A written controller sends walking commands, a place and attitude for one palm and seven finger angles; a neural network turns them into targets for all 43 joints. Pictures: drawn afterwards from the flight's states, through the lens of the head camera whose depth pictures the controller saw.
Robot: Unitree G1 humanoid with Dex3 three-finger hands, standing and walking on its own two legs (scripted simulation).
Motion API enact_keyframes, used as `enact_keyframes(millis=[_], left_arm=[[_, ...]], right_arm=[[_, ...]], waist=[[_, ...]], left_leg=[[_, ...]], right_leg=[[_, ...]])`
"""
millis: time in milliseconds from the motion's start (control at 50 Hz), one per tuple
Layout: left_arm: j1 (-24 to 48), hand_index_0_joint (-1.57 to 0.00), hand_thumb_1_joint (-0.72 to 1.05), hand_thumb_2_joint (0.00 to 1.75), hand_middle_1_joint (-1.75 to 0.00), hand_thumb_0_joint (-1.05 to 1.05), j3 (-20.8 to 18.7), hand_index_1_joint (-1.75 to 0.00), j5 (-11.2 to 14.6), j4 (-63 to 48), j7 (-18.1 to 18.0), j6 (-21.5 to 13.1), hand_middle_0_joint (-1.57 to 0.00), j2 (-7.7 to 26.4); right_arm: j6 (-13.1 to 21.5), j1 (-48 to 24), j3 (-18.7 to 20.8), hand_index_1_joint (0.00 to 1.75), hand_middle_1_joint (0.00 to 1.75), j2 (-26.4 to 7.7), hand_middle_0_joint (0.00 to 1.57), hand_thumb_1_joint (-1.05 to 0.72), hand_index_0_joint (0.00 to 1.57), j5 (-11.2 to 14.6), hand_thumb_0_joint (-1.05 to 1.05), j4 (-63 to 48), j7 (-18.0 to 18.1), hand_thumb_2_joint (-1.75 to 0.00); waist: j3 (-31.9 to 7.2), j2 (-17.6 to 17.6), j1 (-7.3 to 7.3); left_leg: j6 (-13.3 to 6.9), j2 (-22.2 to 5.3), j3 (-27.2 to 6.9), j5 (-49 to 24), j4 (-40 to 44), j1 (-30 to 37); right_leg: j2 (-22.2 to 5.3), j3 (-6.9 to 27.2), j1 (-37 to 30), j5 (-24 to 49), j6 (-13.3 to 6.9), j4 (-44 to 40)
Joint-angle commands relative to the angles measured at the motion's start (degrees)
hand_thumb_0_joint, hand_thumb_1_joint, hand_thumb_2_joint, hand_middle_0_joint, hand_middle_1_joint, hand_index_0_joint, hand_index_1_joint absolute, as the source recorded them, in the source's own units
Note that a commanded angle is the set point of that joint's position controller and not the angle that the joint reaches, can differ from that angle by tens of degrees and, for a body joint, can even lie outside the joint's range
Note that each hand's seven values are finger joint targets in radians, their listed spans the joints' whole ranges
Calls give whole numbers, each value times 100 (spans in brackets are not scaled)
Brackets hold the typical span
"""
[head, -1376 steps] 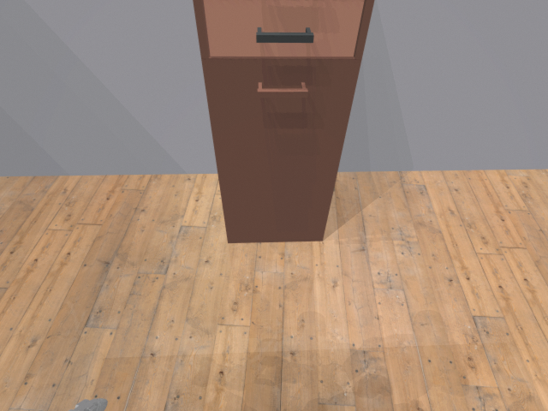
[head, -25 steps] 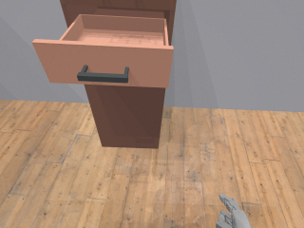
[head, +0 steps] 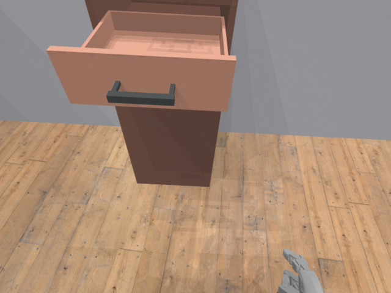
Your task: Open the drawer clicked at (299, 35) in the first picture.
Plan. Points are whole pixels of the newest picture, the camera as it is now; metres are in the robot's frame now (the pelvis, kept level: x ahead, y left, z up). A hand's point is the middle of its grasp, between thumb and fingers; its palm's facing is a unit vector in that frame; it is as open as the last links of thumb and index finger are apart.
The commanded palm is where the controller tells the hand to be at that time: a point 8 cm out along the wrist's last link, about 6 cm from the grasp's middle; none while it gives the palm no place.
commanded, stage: let the arm hang, fingers relaxed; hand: left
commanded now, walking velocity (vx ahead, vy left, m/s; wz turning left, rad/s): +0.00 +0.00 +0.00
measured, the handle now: (143, 92) +0.48 +0.14 +0.16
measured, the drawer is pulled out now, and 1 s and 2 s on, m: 0.30 0.30 0.30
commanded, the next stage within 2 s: look to check the result in 1.12 s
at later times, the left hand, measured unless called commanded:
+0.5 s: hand out of the picture -0.14 +0.15 -0.17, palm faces +0.15 -0.97 -0.19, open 7.0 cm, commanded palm none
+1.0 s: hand out of the picture +0.00 +0.15 -0.16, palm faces +0.09 -0.97 -0.23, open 7.3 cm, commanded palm none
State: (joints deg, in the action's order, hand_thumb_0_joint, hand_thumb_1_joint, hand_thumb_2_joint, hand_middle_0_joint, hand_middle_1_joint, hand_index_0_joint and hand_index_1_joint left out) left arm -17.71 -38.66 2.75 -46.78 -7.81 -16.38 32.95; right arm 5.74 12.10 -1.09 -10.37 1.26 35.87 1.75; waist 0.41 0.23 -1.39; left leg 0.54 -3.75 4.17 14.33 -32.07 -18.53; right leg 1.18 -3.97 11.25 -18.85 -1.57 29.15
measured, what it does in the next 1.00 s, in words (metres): stands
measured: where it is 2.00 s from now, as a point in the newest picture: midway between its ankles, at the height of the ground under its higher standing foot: outside the picture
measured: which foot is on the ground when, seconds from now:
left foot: down 0.00-1.00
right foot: down 0.00-1.00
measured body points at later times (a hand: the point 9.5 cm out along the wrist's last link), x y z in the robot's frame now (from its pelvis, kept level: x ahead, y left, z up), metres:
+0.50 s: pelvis -0.03 -0.01 +0.00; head +0.01 +0.01 +0.45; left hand -0.15 +0.21 -0.15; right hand -0.05 -0.25 -0.14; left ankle -0.02 +0.10 -0.73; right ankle +0.00 -0.11 -0.73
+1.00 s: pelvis -0.03 -0.03 +0.01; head -0.03 -0.05 +0.46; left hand -0.01 +0.20 -0.14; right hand -0.04 -0.24 -0.16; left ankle -0.02 +0.10 -0.73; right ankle +0.00 -0.11 -0.73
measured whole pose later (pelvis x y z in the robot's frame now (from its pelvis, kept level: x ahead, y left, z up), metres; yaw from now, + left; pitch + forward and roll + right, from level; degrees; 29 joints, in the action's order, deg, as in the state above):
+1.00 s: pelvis -0.03 -0.03 +0.01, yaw +3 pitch -2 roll +0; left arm -13.1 -1.5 -0.8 63.7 -1.9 -0.2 8.7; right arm -0.6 18.5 0.7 -7.5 -1.3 64.0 1.8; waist 1.1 -1.8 -1.2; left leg 0.5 -0.6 0.8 11.7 -24.7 -11.0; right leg 2.4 -1.2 11.5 -12.0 -3.1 25.4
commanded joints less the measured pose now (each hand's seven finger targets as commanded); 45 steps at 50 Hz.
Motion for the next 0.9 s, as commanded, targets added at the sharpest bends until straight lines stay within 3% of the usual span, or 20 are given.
enact_keyframes(millis=[0, 20, 40, 80, 100, 120, 160, 180, 200, 220, 240, 260, 280, 320, 340, 380, 400, 440, 640, 880], left_arm=[[-715, -20, 90, 90, -30, 0, 3056, -30, -7, 4631, 556, 858, -20, -991], [-864, -20, 90, 90, -30, 0, 3019, -30, -261, 5039, 740, 1431, -20, -1161], [-550, -20, 90, 90, -30, 0, 3156, -30, -373, 5052, 763, 1669, -20, -1293], [-91, -20, 90, 90, -30, 0, 3300, -30, -438, 5393, 760, 1747, -20, -1412], [81, -20, 90, 90, -30, 0, 3336, -30, -428, 5750, 783, 1763, -20, -1354], [206, -20, 90, 90, -30, 0, 3349, -30, -418, 6186, 808, 1782, -20, -1311], [-29, -20, 90, 90, -30, 0, 3397, -30, -451, 7238, 809, 1809, -20, -1282], [-163, -20, 90, 90, -30, 0, 3350, -30, -503, 7639, 774, 1787, -20, -992], [42, -20, 90, 90, -30, 0, 3347, -30, -504, 7931, 778, 1776, -20, -645], [456, -20, 90, 90, -30, 0, 3420, -30, -480, 8176, 780, 1817, -20, -528], [590, -20, 90, 90, -30, 0, 3437, -30, -449, 8466, 733, 1797, -20, -721], [654, -20, 90, 90, -30, 0, 3449, -30, -436, 8762, 688, 1768, -20, -801], [708, -20, 90, 90, -30, 0, 3455, -30, -431, 9069, 679, 1730, -20, -1079], [476, -20, 90, 90, -30, 0, 3339, -30, -442, 9534, 609, 1663, -20, -1380], [304, -20, 90, 90, -30, 0, 3398, -30, -383, 9794, 602, 1650, -20, -1388], [-259, -20, 90, 90, -30, 0, 3527, -30, -276, 10176, 648, 1677, -20, -1785], [-397, -20, 90, 90, -30, 0, 3595, -30, -299, 10383, 638, 1686, -20, -1883], [-293, -20, 90, 90, -30, 0, 3646, -30, -316, 10733, 651, 1720, -20, -1868], [-516, -20, 90, 90, -30, 0, 3737, -30, -329, 11320, 583, 1637, -20, -1977], [-137, -20, 90, 90, -30, 0, 3632, -30, -337, 11075, 543, 1615, -20, -1931]], right_arm=[[713, -639, 614, 30, 30, -2181, 20, -90, 20, 399, 0, 107, -79, -90], [504, -310, 674, 30, 30, -1809, 20, -90, 20, 66, 0, 587, -195, -90], [195, -134, 597, 30, 30, -1792, 20, -90, 20, -41, 0, 717, -172, -90], [-40, -124, 459, 30, 30, -1531, 20, -90, 20, -238, 0, 645, -86, -90], [-99, -289, 419, 30, 30, -1504, 20, -90, 20, -292, 0, 612, -82, -90], [-178, -491, 390, 30, 30, -1443, 20, -90, 20, -324, 0, 635, -90, -90], [-378, -821, 275, 30, 30, -1177, 20, -90, 20, -336, 0, 683, -104, -90], [-486, -703, 248, 30, 30, -856, 20, -90, 20, -274, 0, 702, -108, -90], [-572, -521, 260, 30, 30, -767, 20, -90, 20, -223, 0, 725, -145, -90], [-668, -426, 305, 30, 30, -904, 20, -90, 20, -275, 0, 823, -181, -90], [-740, -495, 325, 30, 30, -853, 20, -90, 20, -286, 0, 937, -143, -90], [-773, -347, 373, 30, 30, -940, 20, -90, 20, -276, 0, 1049, -103, -90], [-730, -220, 397, 30, 30, -913, 20, -90, 20, -254, 0, 1224, -83, -90], [-663, 263, 365, 30, 30, -545, 20, -90, 20, -245, 0, 1530, -18, -90], [-627, 608, 314, 30, 30, -408, 20, -90, 20, -222, 0, 1757, -2, -90], [-545, 612, 298, 30, 30, -669, 20, -90, 20, -247, 0, 1914, 88, -90], [-575, 522, 292, 30, 30, -715, 20, -90, 20, -248, 0, 1971, 109, -90], [-588, 574, 278, 30, 30, -605, 20, -90, 20, -209, 0, 2196, 126, -90], [-617, 1066, 278, 30, 30, -272, 20, -90, 20, -194, 0, 2646, 96, -90], [-604, 1099, 257, 30, 30, -44, 20, -90, 20, -244, 0, 2760, 49, -90]], waist=[[-737, -806, -325], [-1073, -1251, -58], [-888, -1232, -106], [-632, 67, -75], [-480, 425, 2], [-346, 639, 106], [-195, 639, 425], [-87, 1412, 417], [226, 1693, 186], [350, 1017, 76], [511, 1387, 129], [427, 1575, 85], [365, 881, 8], [-143, -253, -115], [-417, -498, -156], [-525, -1432, 147], [-423, -1172, 190], [-30, -1283, 153], [444, 59, 84], [779, -21, 94]], left_leg=[[-257, -486, -420, -3310, -623, 670], [-303, -617, -695, -4136, -164, 1062], [-703, -1059, -1413, -3827, 416, 667], [-1346, -1466, -2274, -3156, 791, 400], [-1401, -1481, -2188, -2564, 862, 154], [-1307, -1393, -1912, -1758, 965, -230], [-681, -765, -1057, -278, 687, -1038], [-330, -18, -671, 688, -116, -1197], [-130, 467, -283, 1318, -869, -894], [-131, 487, -261, 1517, -1476, -414], [-159, 493, -416, 1426, -1941, -624], [-165, 423, -474, 1283, -2194, -665], [-173, 357, -510, 1189, -2229, -506], [-166, 211, -529, 1055, -842, 211], [-179, 162, -552, 260, 222, 822], [-607, -746, -1619, -1135, 995, 1074], [-698, -865, -1667, -564, 1214, 616], [-543, -641, -1546, 113, 1601, 336], [-325, -208, -992, 349, 1415, 456], [-252, -83, -746, -12, 1212, 341]], right_leg=[[-901, -45, 577, 3231, 61, 1246], [-468, 211, 1137, 1398, 138, 1418], [-138, 192, 1556, -775, 232, 2160], [-209, 869, 1916, -1414, 323, 3047], [-331, 918, 1787, -1395, 322, 2936], [-393, 845, 1408, -1294, 301, 2519], [-366, 574, 27, -367, 243, 852], [-812, 1535, 59, -614, 94, -440], [-1707, 2679, 928, -1371, -317, -1635], [-1810, 2771, 1597, -2131, -679, -1880], [-1501, 2830, 1548, -1851, -704, -1894], [-1463, 2621, 1241, -1205, -786, -1838], [-1428, 2408, 1057, -308, -889, -1624], [-1404, 1999, 550, 1213, -935, -1026], [-1272, 1719, 418, 1591, -738, -583], [-417, 823, 499, 758, -131, -180], [-297, 608, 137, 361, -48, -378], [-304, 524, -27, 558, -27, -407], [-554, 840, 197, 319, -115, -1082], [-602, 1039, 436, 40, -160, -1192]])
